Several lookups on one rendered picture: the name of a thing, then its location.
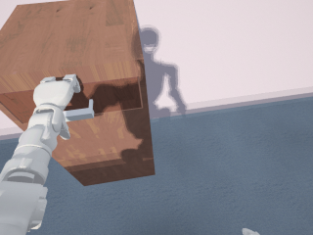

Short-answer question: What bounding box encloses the robot left hand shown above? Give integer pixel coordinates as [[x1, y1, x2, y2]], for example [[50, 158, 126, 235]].
[[33, 74, 81, 140]]

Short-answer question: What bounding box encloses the left robot upper arm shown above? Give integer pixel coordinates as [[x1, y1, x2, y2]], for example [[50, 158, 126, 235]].
[[0, 180, 48, 235]]

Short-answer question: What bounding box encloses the cabinet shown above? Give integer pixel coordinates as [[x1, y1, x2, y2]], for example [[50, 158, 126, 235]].
[[0, 0, 156, 186]]

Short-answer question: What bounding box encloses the left robot forearm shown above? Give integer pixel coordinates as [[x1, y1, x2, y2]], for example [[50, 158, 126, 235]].
[[0, 104, 64, 185]]

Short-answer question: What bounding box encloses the drawer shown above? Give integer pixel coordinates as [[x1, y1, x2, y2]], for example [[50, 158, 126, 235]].
[[0, 76, 142, 123]]

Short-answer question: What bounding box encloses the handle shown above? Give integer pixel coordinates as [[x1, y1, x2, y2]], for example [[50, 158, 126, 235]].
[[63, 99, 95, 122]]

